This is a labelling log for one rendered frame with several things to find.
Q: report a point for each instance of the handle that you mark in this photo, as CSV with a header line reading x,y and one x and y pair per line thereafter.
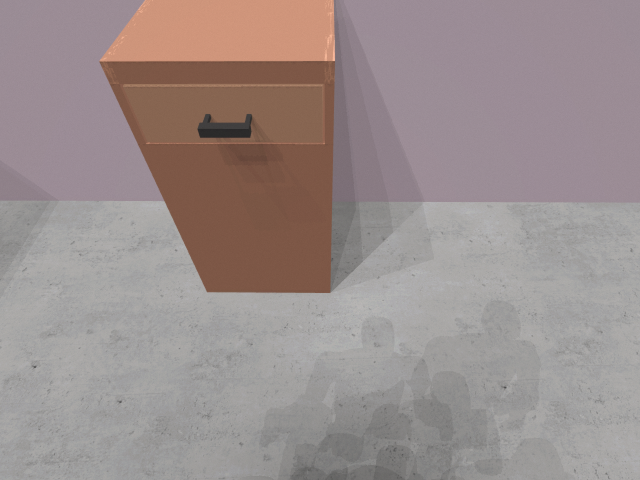
x,y
225,130

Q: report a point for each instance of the cabinet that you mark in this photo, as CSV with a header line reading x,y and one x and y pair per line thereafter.
x,y
255,217

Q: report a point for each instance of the drawer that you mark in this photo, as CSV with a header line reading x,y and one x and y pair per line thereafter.
x,y
280,112

